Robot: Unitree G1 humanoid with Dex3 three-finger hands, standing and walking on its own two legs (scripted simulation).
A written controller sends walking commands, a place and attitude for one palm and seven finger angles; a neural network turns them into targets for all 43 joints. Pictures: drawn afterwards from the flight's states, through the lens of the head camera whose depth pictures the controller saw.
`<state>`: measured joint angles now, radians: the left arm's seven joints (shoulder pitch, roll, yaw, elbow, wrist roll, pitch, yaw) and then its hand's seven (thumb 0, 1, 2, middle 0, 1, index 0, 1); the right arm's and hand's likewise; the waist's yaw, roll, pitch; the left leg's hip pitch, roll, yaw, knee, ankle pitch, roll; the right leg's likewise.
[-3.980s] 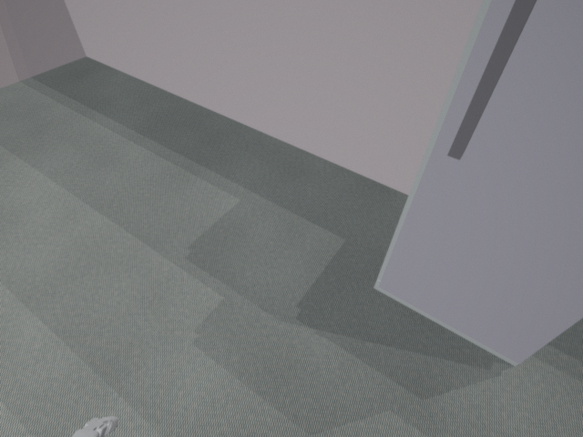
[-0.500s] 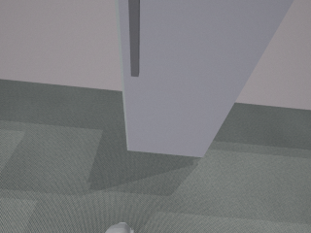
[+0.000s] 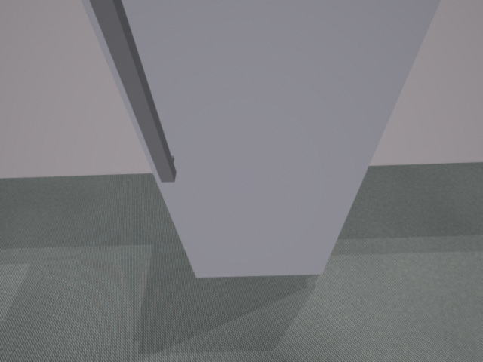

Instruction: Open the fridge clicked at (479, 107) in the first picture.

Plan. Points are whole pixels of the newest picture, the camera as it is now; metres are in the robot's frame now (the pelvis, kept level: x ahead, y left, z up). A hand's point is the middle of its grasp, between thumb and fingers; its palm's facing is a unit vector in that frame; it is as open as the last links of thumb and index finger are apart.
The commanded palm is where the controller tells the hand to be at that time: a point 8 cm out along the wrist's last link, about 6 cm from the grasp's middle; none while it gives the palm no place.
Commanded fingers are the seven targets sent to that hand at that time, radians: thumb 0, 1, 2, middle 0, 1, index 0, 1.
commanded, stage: come to a stop and stand still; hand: left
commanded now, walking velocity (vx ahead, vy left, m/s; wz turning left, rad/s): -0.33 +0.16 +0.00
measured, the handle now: (145, 96) +0.49 +0.18 +0.19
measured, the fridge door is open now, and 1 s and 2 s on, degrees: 0 0 0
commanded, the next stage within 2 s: look again from close up in 1.36 s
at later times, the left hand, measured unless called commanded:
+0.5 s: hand out of the picture +0.01 +0.25 -0.18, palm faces +0.13 -0.97 -0.19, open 7.4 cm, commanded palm none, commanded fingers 0.00 0.90 0.90 -0.20 -0.30 -0.20 -0.30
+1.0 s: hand out of the picture -0.07 +0.21 -0.16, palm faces +0.04 -0.99 -0.17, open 7.4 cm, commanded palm none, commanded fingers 0.00 0.90 0.90 -0.20 -0.30 -0.20 -0.30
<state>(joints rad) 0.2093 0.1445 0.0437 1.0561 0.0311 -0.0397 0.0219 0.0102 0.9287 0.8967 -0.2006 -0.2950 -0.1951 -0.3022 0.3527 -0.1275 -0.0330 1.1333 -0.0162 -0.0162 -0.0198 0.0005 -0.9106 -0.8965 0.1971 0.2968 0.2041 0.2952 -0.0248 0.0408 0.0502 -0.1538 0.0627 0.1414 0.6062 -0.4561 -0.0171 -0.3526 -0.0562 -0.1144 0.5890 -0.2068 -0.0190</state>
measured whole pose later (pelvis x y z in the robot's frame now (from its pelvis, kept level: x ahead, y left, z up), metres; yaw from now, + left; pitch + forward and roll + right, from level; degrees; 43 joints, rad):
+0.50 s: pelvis -0.03 +0.06 +0.01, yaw +2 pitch -1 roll -1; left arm 0.20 0.21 0.08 1.03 0.03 0.06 0.03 0.01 0.91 0.90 -0.20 -0.30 -0.20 -0.30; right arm 0.19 -0.15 -0.03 0.99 -0.03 0.02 -0.02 0.00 -0.91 -0.90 0.19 0.30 0.20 0.29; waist 0.03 -0.06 0.04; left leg -0.25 0.01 0.08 0.54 -0.27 0.04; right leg -0.43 -0.04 0.00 0.91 -0.42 0.02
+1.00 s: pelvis -0.06 +0.05 +0.02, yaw +0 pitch -2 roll +0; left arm 0.30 0.11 0.00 1.15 0.01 0.00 0.04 0.01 0.91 0.90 -0.20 -0.30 -0.20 -0.30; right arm 0.31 -0.13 -0.01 1.16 -0.01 0.01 -0.02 0.00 -0.92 -0.90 0.20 0.30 0.20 0.29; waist -0.01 0.00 0.01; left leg -0.20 0.00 0.12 0.38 -0.14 0.04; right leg -0.11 -0.01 -0.04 0.42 -0.28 -0.01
